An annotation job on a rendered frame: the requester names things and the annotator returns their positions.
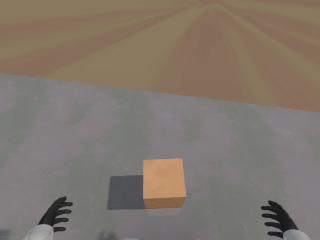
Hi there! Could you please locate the robot left hand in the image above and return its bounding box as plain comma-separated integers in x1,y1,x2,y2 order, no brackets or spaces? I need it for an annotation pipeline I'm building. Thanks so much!
38,196,73,233

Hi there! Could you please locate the robot right hand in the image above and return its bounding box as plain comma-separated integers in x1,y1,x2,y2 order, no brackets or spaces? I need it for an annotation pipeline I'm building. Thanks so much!
261,200,298,239

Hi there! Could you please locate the right robot forearm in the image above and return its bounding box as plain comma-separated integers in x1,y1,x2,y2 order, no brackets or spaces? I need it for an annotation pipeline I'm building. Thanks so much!
283,229,310,240

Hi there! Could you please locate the left robot forearm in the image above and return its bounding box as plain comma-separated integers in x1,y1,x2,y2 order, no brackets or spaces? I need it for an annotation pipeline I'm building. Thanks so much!
22,224,54,240

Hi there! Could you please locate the carton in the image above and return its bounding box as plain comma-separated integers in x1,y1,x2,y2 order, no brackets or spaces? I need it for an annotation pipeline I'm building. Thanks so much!
143,158,187,209

